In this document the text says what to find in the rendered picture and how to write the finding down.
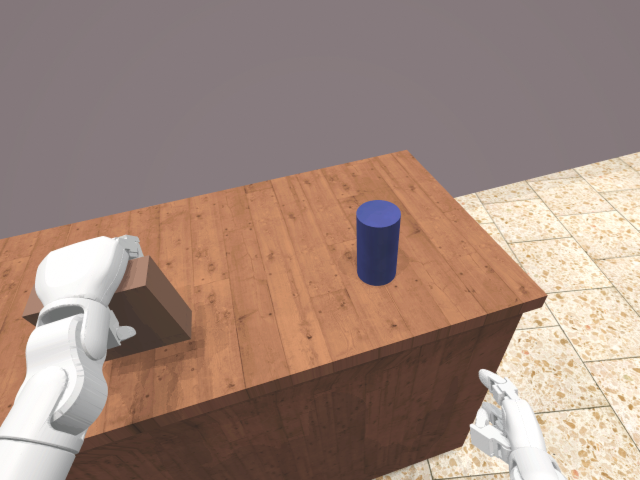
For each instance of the right robot forearm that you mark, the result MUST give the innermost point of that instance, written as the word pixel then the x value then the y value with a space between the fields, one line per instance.
pixel 529 463

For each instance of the left robot hand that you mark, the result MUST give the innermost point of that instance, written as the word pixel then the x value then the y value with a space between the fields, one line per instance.
pixel 91 269

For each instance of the right robot hand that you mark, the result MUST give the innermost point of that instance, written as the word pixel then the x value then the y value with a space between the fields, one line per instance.
pixel 513 426

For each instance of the sponge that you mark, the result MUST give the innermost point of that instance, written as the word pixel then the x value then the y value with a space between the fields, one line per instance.
pixel 144 300

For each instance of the left robot forearm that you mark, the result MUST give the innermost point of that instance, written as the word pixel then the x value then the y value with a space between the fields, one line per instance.
pixel 63 393

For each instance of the table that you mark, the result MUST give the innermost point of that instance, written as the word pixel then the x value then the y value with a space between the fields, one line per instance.
pixel 296 369

